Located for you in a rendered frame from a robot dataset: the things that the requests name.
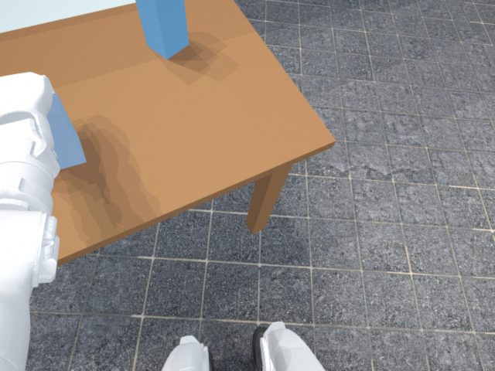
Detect robot thigh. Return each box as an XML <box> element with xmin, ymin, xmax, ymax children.
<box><xmin>260</xmin><ymin>328</ymin><xmax>325</xmax><ymax>371</ymax></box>
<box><xmin>162</xmin><ymin>342</ymin><xmax>210</xmax><ymax>371</ymax></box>

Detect right robot thigh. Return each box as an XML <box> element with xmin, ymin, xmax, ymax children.
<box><xmin>260</xmin><ymin>328</ymin><xmax>325</xmax><ymax>371</ymax></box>

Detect left robot thigh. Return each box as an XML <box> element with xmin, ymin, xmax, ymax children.
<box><xmin>162</xmin><ymin>342</ymin><xmax>210</xmax><ymax>371</ymax></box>

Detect left robot upper arm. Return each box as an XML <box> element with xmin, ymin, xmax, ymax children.
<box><xmin>0</xmin><ymin>209</ymin><xmax>60</xmax><ymax>371</ymax></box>

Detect robot left hand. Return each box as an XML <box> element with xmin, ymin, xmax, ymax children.
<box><xmin>0</xmin><ymin>72</ymin><xmax>58</xmax><ymax>160</ymax></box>

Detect sponge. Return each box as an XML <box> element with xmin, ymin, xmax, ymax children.
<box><xmin>46</xmin><ymin>93</ymin><xmax>87</xmax><ymax>169</ymax></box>

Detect table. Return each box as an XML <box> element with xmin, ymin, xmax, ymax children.
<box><xmin>0</xmin><ymin>0</ymin><xmax>336</xmax><ymax>267</ymax></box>

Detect robot left forearm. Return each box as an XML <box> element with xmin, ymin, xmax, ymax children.
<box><xmin>0</xmin><ymin>107</ymin><xmax>60</xmax><ymax>216</ymax></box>

